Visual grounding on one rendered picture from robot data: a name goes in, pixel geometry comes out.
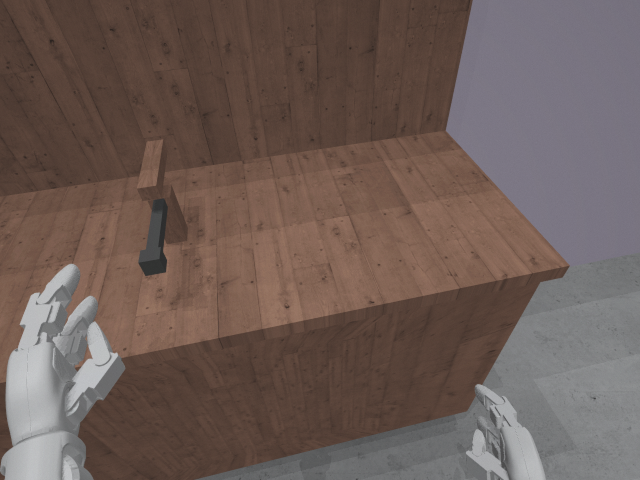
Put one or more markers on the counter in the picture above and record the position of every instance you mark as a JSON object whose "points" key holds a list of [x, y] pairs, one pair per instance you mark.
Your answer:
{"points": [[337, 265]]}

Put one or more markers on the right robot hand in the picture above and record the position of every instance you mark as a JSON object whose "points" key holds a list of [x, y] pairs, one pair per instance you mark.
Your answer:
{"points": [[512, 445]]}

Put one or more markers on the left robot forearm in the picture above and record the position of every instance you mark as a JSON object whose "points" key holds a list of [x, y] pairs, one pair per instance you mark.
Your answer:
{"points": [[55, 455]]}

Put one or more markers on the left robot hand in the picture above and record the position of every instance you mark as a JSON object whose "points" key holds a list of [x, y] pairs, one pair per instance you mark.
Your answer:
{"points": [[41, 370]]}

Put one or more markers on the tap lever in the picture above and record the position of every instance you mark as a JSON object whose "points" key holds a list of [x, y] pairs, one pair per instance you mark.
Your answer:
{"points": [[152, 260]]}

